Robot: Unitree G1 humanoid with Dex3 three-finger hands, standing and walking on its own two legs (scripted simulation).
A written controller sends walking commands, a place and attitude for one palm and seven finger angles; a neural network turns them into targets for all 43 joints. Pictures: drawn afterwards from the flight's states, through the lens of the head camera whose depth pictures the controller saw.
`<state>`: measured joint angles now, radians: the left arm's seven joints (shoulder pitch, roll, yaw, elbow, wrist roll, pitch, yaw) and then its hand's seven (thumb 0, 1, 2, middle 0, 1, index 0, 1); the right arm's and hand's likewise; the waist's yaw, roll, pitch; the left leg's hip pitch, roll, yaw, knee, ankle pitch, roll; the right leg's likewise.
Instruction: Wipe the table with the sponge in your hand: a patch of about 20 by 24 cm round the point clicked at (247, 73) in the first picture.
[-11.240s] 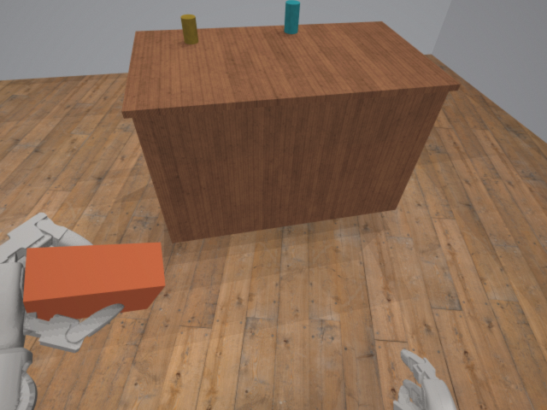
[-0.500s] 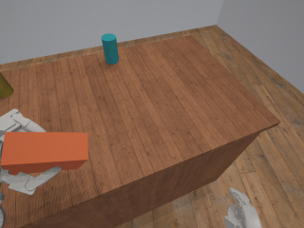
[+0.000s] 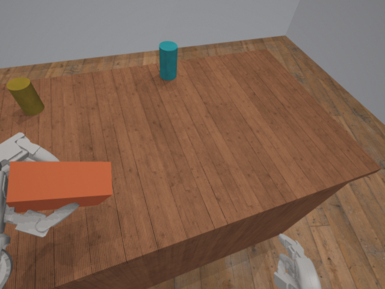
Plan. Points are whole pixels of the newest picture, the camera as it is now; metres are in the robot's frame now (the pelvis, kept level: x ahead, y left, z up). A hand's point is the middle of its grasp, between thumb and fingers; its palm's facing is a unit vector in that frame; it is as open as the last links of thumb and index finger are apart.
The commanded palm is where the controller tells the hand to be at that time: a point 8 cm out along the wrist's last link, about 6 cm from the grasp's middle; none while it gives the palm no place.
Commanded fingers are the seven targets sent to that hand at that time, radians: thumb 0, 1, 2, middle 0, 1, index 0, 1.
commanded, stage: come to a stop and stand still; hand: left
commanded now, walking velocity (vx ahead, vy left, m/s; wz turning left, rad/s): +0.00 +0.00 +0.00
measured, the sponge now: (76, 186) +0.24 +0.22 +0.13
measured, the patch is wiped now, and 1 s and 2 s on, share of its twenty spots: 0.00 0.00 0.00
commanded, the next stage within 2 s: look again from close up in 0.40 s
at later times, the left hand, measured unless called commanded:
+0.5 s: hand (22, 182) +0.22 +0.28 +0.16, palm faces +0.37 -0.84 -0.40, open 9.6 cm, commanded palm +0.16 +0.31 +0.17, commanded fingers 0.00 0.10 1.30 -1.20 -1.60 -1.20 -1.60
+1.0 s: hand (46, 183) +0.22 +0.25 +0.15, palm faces +0.36 -0.85 -0.39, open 9.6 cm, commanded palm +0.16 +0.28 +0.17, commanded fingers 0.00 0.10 1.30 -1.20 -1.60 -1.20 -1.60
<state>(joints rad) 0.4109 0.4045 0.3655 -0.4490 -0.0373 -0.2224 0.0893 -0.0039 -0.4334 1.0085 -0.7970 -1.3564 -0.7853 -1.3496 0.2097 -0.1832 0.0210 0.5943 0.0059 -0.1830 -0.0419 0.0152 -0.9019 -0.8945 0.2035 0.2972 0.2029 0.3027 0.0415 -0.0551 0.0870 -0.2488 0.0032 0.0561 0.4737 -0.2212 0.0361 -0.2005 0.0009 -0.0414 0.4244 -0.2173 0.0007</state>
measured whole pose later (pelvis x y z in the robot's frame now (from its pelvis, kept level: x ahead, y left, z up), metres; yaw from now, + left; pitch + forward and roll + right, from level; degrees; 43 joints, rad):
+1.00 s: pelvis +0.00 +0.00 +0.00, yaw +0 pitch +0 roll -1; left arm 0.45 0.37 0.35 -0.47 -0.04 -0.19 0.10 0.00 -0.43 1.01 -0.79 -1.37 -0.78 -1.36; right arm 0.19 -0.20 0.01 0.57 0.01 -0.12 -0.05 0.01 -0.90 -0.89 0.20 0.30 0.20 0.30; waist 0.02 -0.02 0.06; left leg -0.23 0.01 0.05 0.45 -0.21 0.03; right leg -0.17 0.01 -0.04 0.37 -0.19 0.00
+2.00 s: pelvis -0.03 -0.06 -0.01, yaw +0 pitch +2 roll -1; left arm 0.51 0.46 0.44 -0.61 -0.06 -0.27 0.07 0.00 -0.43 1.01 -0.79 -1.37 -0.78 -1.36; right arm 0.16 -0.19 -0.02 0.58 0.00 -0.16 -0.05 0.01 -0.90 -0.89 0.21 0.30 0.20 0.30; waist 0.00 0.00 0.11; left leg -0.39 0.08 -0.01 0.57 -0.22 -0.04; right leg -0.32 0.09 -0.08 0.49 -0.20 -0.09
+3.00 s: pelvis -0.06 -0.02 +0.00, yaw -2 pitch -3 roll +0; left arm 0.33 0.34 0.37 -0.39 -0.02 -0.22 0.10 -0.01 -0.43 1.02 -0.79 -1.37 -0.78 -1.36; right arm 0.25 -0.19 0.05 0.60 0.02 -0.18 0.00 0.02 -0.90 -0.89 0.20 0.30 0.20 0.30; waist 0.06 -0.02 0.05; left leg -0.18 -0.01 0.06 0.51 -0.28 0.04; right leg -0.27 0.02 -0.05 0.45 -0.13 -0.03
